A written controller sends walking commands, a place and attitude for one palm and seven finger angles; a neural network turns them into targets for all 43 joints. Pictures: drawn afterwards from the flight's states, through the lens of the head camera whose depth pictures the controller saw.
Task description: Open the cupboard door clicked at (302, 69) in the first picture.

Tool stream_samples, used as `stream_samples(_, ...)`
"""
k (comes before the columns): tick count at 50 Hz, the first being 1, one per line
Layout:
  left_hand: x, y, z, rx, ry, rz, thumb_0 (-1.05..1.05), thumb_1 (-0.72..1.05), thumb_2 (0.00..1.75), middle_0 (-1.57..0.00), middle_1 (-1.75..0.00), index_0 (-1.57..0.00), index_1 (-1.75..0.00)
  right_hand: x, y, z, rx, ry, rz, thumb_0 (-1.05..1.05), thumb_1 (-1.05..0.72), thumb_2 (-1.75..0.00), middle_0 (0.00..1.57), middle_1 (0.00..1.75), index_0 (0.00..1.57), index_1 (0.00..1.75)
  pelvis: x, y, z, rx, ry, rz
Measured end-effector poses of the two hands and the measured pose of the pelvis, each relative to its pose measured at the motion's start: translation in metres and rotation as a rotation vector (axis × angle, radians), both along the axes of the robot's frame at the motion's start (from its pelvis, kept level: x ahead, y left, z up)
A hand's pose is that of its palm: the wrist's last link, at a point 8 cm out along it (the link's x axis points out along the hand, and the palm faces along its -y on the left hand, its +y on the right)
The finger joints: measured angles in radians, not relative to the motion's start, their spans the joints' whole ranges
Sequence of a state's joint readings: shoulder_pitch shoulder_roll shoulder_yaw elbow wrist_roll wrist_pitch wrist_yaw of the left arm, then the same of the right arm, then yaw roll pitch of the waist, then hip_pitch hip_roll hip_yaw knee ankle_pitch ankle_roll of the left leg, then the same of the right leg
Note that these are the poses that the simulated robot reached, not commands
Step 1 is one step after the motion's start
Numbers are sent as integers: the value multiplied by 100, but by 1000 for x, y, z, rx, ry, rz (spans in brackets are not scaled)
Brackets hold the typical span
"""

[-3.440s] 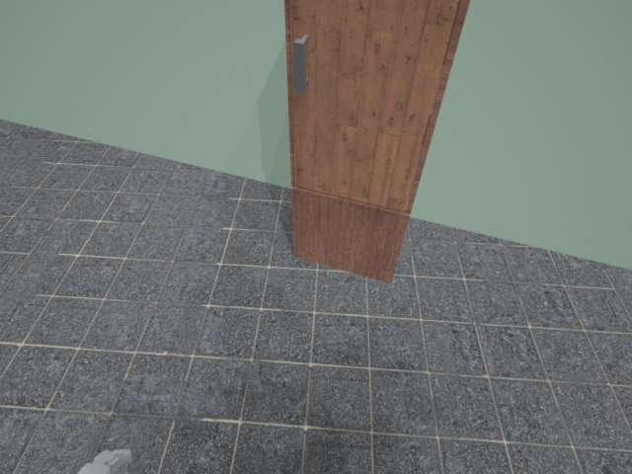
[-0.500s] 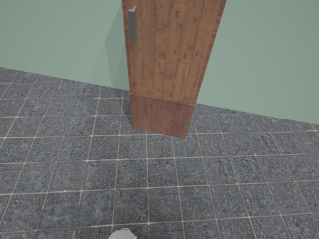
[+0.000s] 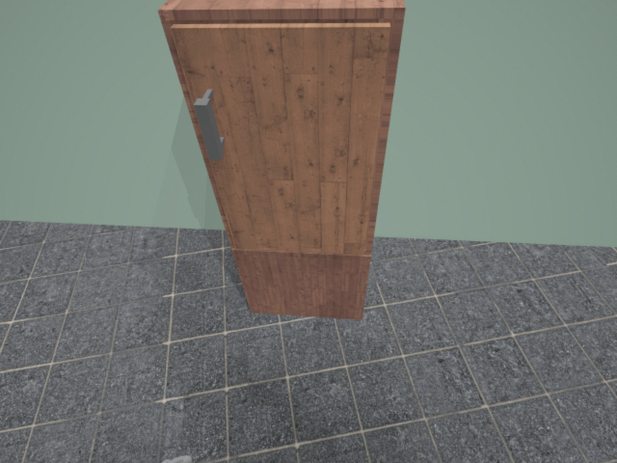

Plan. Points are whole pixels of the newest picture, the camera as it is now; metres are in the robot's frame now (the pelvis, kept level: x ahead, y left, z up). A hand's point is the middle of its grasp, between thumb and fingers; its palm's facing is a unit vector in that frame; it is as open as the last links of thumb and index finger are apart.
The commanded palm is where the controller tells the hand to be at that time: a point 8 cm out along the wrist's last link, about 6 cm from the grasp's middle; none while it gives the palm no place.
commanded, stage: take the last steps up to it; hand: left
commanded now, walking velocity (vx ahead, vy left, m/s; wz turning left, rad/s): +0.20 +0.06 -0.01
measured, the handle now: (212, 124) +0.69 +0.22 +0.08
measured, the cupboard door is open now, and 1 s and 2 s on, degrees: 0 0 0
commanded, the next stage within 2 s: come to a stop and stand still in 0.14 s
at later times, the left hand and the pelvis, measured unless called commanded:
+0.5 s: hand out of the picture +0.10 +0.24 -0.18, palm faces +0.04 -0.99 -0.15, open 7.4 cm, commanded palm none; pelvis +0.12 +0.07 +0.01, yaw -1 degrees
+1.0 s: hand out of the picture +0.10 +0.17 -0.13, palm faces +0.01 -0.97 -0.26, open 7.3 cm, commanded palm none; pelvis +0.07 -0.01 +0.02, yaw -2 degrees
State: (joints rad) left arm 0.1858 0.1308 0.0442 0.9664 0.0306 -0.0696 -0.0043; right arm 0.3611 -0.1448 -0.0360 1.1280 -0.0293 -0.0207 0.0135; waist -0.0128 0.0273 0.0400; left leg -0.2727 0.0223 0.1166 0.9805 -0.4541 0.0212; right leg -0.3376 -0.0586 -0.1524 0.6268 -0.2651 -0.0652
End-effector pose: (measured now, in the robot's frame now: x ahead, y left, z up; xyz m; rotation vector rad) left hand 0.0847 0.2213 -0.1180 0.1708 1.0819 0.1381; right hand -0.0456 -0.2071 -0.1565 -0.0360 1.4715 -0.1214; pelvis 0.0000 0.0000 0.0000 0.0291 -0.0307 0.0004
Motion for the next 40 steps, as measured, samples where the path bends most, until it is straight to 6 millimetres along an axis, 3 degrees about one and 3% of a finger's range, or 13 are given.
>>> stream_samples(7,-27,21,2,16,172,86,-1,95,90,-20,-30,-20,-30,97,-12,25,-64,-115,40,1,-91,-90,20,30,20,30,43,7,16,-24,20,8)
stream_samples(13,-45,33,-10,-45,329,124,0,92,90,-20,-30,-20,-30,176,5,36,-98,-200,95,1,-91,-90,20,30,20,30,81,31,15,-47,32,13)
stream_samples(17,-41,46,-29,-87,398,158,1,91,90,-20,-30,-20,-30,219,29,33,-134,-241,136,1,-91,-90,20,30,20,30,109,55,4,-68,26,14)
stream_samples(22,-14,60,-34,-91,430,123,1,91,90,-20,-30,-20,-29,248,55,42,-156,-271,118,0,-92,-90,20,30,20,30,122,68,8,-48,20,-16)
stream_samples(27,26,77,-28,-55,365,65,1,91,90,-20,-30,-20,-29,247,53,50,-180,-281,75,-1,-93,-90,20,30,21,30,113,69,14,-62,27,-32)
stream_samples(32,62,87,-23,-7,254,39,1,91,90,-20,-30,-20,-29,217,32,50,-201,-246,38,-1,-92,-90,21,30,21,30,99,58,14,-58,28,-39)
stream_samples(36,77,80,-14,22,179,19,1,91,90,-20,-30,-20,-29,185,11,42,-192,-209,10,0,-91,-90,20,30,21,30,87,45,11,-49,24,-35)
stream_samples(40,75,58,-4,50,127,-3,1,91,90,-20,-30,-20,-29,152,-11,24,-151,-172,-16,0,-91,-90,20,30,20,30,77,27,6,-30,19,-30)
